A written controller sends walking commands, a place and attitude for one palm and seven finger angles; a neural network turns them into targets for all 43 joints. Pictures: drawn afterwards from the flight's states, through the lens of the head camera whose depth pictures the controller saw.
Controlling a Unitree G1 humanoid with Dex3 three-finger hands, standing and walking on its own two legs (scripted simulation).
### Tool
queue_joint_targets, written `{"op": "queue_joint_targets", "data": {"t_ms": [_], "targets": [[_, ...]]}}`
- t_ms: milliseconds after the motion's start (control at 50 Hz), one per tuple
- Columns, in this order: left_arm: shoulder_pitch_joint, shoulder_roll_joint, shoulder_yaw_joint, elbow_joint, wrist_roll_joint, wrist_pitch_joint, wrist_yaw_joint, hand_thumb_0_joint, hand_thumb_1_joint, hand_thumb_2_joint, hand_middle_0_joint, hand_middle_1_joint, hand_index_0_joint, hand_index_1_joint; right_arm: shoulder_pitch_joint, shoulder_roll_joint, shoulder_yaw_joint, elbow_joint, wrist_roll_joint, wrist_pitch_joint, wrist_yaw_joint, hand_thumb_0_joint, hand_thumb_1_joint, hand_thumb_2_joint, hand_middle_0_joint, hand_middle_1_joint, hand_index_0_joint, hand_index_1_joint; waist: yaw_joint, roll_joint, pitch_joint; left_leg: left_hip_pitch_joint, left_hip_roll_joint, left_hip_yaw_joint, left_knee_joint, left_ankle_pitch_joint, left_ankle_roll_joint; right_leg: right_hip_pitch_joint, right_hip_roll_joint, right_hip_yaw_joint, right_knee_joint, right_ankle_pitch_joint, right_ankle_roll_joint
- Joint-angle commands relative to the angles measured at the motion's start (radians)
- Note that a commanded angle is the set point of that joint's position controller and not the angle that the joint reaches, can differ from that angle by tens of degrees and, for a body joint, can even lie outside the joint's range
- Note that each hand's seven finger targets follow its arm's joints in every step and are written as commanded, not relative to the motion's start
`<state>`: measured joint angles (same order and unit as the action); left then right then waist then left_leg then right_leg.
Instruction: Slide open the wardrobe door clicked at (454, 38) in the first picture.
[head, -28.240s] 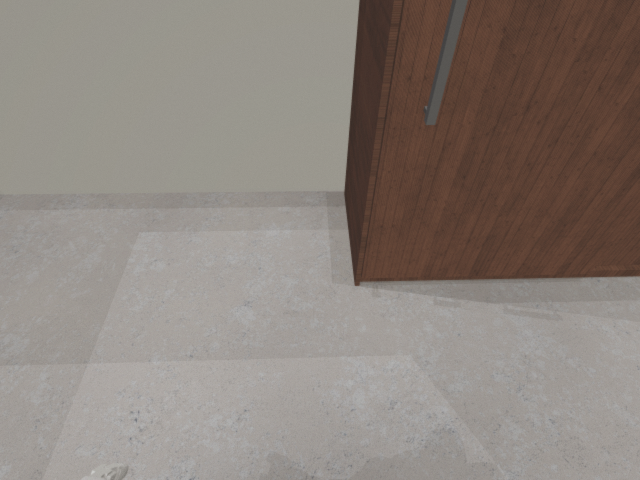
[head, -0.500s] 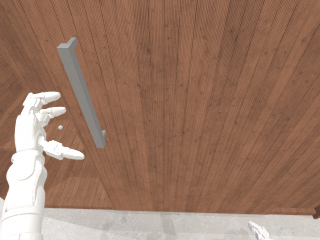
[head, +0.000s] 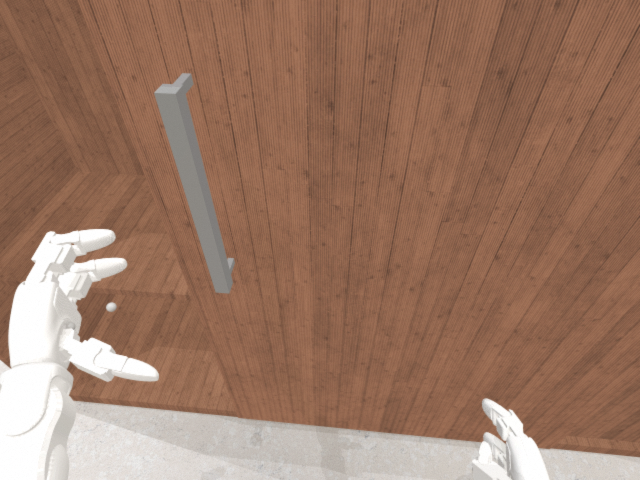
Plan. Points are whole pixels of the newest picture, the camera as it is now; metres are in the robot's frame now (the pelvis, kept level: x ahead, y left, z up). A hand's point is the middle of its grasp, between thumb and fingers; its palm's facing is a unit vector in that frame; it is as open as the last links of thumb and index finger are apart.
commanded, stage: slip the hand off the handle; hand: left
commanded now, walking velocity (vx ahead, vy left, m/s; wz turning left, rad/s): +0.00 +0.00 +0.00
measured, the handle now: (207, 200) +0.42 +0.20 +0.15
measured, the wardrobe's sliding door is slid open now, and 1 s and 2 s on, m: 0.58 0.58 0.58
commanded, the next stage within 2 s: draw the hand back to the body in 0.02 s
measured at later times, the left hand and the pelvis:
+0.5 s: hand (105, 314) +0.23 +0.25 +0.15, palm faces +0.11 -0.99 -0.07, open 14.7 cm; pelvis +0.00 -0.01 +0.01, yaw +0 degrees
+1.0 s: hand (81, 316) +0.22 +0.27 +0.16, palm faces +0.46 -0.82 -0.33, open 12.3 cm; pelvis +0.02 +0.00 +0.02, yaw -1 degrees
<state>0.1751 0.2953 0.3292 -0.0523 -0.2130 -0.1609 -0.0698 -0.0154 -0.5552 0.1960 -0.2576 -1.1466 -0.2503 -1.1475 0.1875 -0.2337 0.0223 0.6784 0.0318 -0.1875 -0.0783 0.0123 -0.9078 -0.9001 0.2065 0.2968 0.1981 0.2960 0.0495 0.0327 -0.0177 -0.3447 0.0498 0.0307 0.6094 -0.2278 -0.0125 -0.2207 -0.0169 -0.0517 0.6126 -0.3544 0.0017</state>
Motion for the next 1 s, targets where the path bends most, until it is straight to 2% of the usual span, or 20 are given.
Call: {"op": "queue_joint_targets", "data": {"t_ms": [0,40,80,120,140,160,180,240,260,340,380,440,520,620,640,660,700,780,940,980], "targets": [[-0.167,0.185,0.054,-0.288,-0.013,-0.073,0.007,0.000,-0.550,0.200,-0.250,-1.150,-0.250,-1.150,-0.111,-0.125,-0.045,-0.145,-0.002,-0.067,-0.011,0.000,-0.900,-0.900,0.200,0.300,0.200,0.300,-0.013,0.045,-0.110,0.159,-0.029,-0.035,-0.095,0.023,0.027,-0.124,0.035,0.005,-0.118,0.096,-0.011],[-0.214,0.189,0.047,-0.281,-0.007,-0.072,0.012,0.000,-0.550,0.200,-0.250,-1.150,-0.250,-1.150,-0.112,-0.126,-0.038,-0.134,-0.003,-0.066,-0.017,0.000,-0.900,-0.900,0.200,0.300,0.200,0.300,-0.029,0.015,-0.084,0.148,-0.030,-0.039,-0.092,-0.002,0.030,-0.140,0.035,0.006,-0.125,0.076,-0.009],[-0.268,0.166,0.015,-0.285,-0.001,-0.075,0.016,0.000,-0.550,0.200,-0.250,-1.150,-0.250,-1.150,-0.119,-0.121,-0.037,-0.129,-0.003,-0.071,-0.021,0.000,-0.900,-0.900,0.200,0.300,0.200,0.300,-0.039,0.046,-0.089,0.154,-0.034,-0.039,-0.089,-0.025,0.030,-0.156,0.030,0.010,-0.124,0.056,-0.008],[-0.258,0.185,0.034,-0.269,0.001,-0.073,0.020,0.000,-0.550,0.200,-0.250,-1.150,-0.250,-1.150,-0.120,-0.123,-0.037,-0.125,-0.006,-0.074,-0.025,0.000,-0.900,-0.900,0.200,0.300,0.200,0.300,-0.031,0.056,-0.100,0.151,-0.036,-0.043,-0.092,-0.041,0.029,-0.152,0.029,0.011,-0.125,0.043,-0.010],[-0.219,0.197,-0.010,-0.191,-0.042,-0.010,-0.084,0.000,-0.550,0.200,-0.250,-1.150,-0.250,-1.150,-0.118,-0.144,-0.027,-0.119,0.011,-0.077,-0.034,0.000,-0.900,-0.900,0.200,0.300,0.200,0.300,-0.035,0.045,-0.116,0.173,-0.035,-0.034,-0.108,-0.038,0.036,-0.099,0.025,0.020,-0.148,0.053,-0.015],[-0.282,0.244,0.020,-0.263,-0.068,0.018,-0.135,0.000,-0.550,0.200,-0.250,-1.150,-0.250,-1.150,-0.125,-0.143,-0.030,-0.138,0.024,-0.082,-0.044,0.000,-0.900,-0.900,0.200,0.300,0.200,0.300,-0.028,0.063,-0.145,0.194,-0.034,-0.032,-0.113,-0.014,0.041,-0.072,0.019,0.026,-0.160,0.081,-0.012],[-0.312,0.283,0.046,-0.284,-0.084,0.048,-0.175,0.000,-0.550,0.200,-0.250,-1.150,-0.250,-1.150,-0.138,-0.141,-0.025,-0.144,0.025,-0.088,-0.055,0.000,-0.900,-0.900,0.200,0.300,0.200,0.300,-0.018,0.084,-0.174,0.219,-0.035,-0.031,-0.118,0.015,0.043,-0.047,0.020,0.026,-0.165,0.107,-0.013],[-0.229,0.353,0.154,-0.209,-0.161,0.136,-0.283,0.000,-0.550,0.200,-0.250,-1.150,-0.250,-1.150,-0.140,-0.150,-0.015,-0.159,0.032,-0.099,-0.069,0.000,-0.900,-0.900,0.200,0.300,0.200,0.300,0.006,0.027,-0.142,0.214,-0.040,-0.039,-0.125,0.076,0.046,0.000,0.023,0.021,-0.186,0.177,-0.011],[-0.199,0.330,0.162,-0.192,-0.184,0.150,-0.295,0.000,-0.550,0.200,-0.250,-1.150,-0.250,-1.150,-0.137,-0.138,-0.010,-0.166,0.037,-0.102,-0.065,0.000,-0.900,-0.900,0.200,0.300,0.200,0.300,0.005,0.001,-0.116,0.203,-0.041,-0.034,-0.125,0.092,0.046,-0.004,0.020,0.023,-0.192,0.202,-0.006],[-0.090,0.285,0.191,-0.184,-0.213,0.166,-0.279,0.000,-0.550,0.200,-0.250,-1.150,-0.250,-1.150,-0.122,-0.138,-0.019,-0.189,0.043,-0.118,-0.035,0.000,-0.900,-0.900,0.200,0.300,0.200,0.300,0.022,0.012,-0.087,0.194,-0.039,-0.026,-0.126,0.110,0.035,-0.008,0.024,0.021,-0.198,0.215,-0.002],[-0.122,0.252,0.143,-0.202,-0.202,0.173,-0.272,0.000,-0.550,0.200,-0.250,-1.150,-0.250,-1.150,-0.113,-0.140,-0.020,-0.192,0.048,-0.127,-0.027,0.000,-0.900,-0.900,0.200,0.300,0.200,0.300,0.002,0.008,-0.053,0.190,-0.036,-0.024,-0.135,0.078,0.033,-0.043,0.025,0.018,-0.204,0.175,0.002],[-0.122,0.279,0.154,-0.223,-0.188,0.170,-0.270,0.000,-0.550,0.200,-0.250,-1.150,-0.250,-1.150,-0.108,-0.152,-0.026,-0.188,0.046,-0.141,-0.030,0.000,-0.900,-0.900,0.200,0.300,0.200,0.300,-0.005,-0.022,-0.032,0.192,-0.033,-0.026,-0.128,0.061,0.040,-0.058,0.026,0.031,-0.218,0.141,0.005],[-0.162,0.299,0.151,-0.337,-0.175,0.137,-0.268,0.000,-0.550,0.200,-0.250,-1.150,-0.250,-1.150,-0.107,-0.150,-0.027,-0.187,0.042,-0.163,-0.036,0.000,-0.900,-0.900,0.200,0.300,0.200,0.300,-0.006,0.065,-0.084,0.237,-0.037,-0.030,-0.140,0.059,0.041,-0.042,0.028,0.027,-0.219,0.124,-0.001],[-0.103,0.305,0.183,-0.325,-0.183,0.135,-0.259,0.000,-0.369,0.287,-0.244,-1.044,-0.244,-1.044,-0.105,-0.151,-0.024,-0.168,0.040,-0.172,-0.039,0.000,-0.900,-0.900,0.200,0.300,0.200,0.300,0.000,0.050,-0.052,0.220,-0.038,-0.032,-0.150,0.052,0.038,-0.035,0.030,0.016,-0.225,0.122,-0.001],[-0.099,0.424,0.240,-0.401,0.002,0.088,-0.041,0.000,-0.332,0.305,-0.242,-1.023,-0.242,-1.023,-0.130,-0.130,-0.040,-0.171,-0.003,-0.157,-0.035,0.000,-0.900,-0.900,0.200,0.300,0.200,0.300,0.045,0.039,0.035,0.195,-0.036,-0.017,-0.159,0.027,0.027,-0.058,0.014,0.064,-0.315,0.076,-0.010],[-0.006,0.246,0.133,-0.368,0.020,0.077,0.037,0.000,-0.296,0.322,-0.241,-1.001,-0.241,-1.001,-0.143,-0.116,-0.034,-0.165,-0.014,-0.154,-0.036,0.000,-0.900,-0.900,0.200,0.300,0.200,0.300,0.011,0.043,0.070,0.208,-0.039,-0.002,-0.156,0.007,0.024,-0.071,0.001,0.048,-0.327,0.057,-0.011],[0.092,0.209,0.091,-0.383,0.068,0.058,0.121,0.000,-0.224,0.357,-0.239,-0.959,-0.239,-0.959,-0.128,-0.121,-0.044,-0.153,-0.022,-0.131,-0.028,0.000,-0.900,-0.900,0.200,0.300,0.200,0.300,0.010,-0.001,0.058,0.236,-0.027,0.003,-0.170,-0.001,0.030,-0.051,0.001,0.037,-0.322,0.058,-0.010],[0.066,0.226,0.077,-0.493,0.113,0.013,0.187,0.000,-0.079,0.428,-0.234,-0.874,-0.234,-0.874,-0.123,-0.125,-0.054,-0.143,-0.036,-0.111,-0.020,0.000,-0.900,-0.900,0.200,0.300,0.200,0.300,0.007,0.062,-0.040,0.303,-0.022,0.014,-0.212,0.049,0.035,0.027,0.004,0.034,-0.305,0.128,-0.011],[0.090,0.237,0.095,-0.475,0.135,0.005,0.220,0.000,0.211,0.567,-0.224,-0.704,-0.224,-0.704,-0.139,-0.120,-0.056,-0.127,-0.045,-0.070,-0.023,0.000,-0.900,-0.900,0.200,0.300,0.200,0.300,0.014,0.008,-0.013,0.345,-0.018,0.010,-0.256,0.123,0.038,0.084,0.015,0.024,-0.325,0.199,-0.014],[0.105,0.213,0.075,-0.493,0.135,0.005,0.217,0.000,0.284,0.603,-0.221,-0.661,-0.221,-0.661,-0.142,-0.111,-0.052,-0.133,-0.044,-0.061,-0.019,0.000,-0.900,-0.900,0.200,0.300,0.200,0.300,0.016,0.036,-0.018,0.353,-0.018,0.007,-0.264,0.153,0.035,0.099,0.016,0.022,-0.313,0.227,-0.015]]}}
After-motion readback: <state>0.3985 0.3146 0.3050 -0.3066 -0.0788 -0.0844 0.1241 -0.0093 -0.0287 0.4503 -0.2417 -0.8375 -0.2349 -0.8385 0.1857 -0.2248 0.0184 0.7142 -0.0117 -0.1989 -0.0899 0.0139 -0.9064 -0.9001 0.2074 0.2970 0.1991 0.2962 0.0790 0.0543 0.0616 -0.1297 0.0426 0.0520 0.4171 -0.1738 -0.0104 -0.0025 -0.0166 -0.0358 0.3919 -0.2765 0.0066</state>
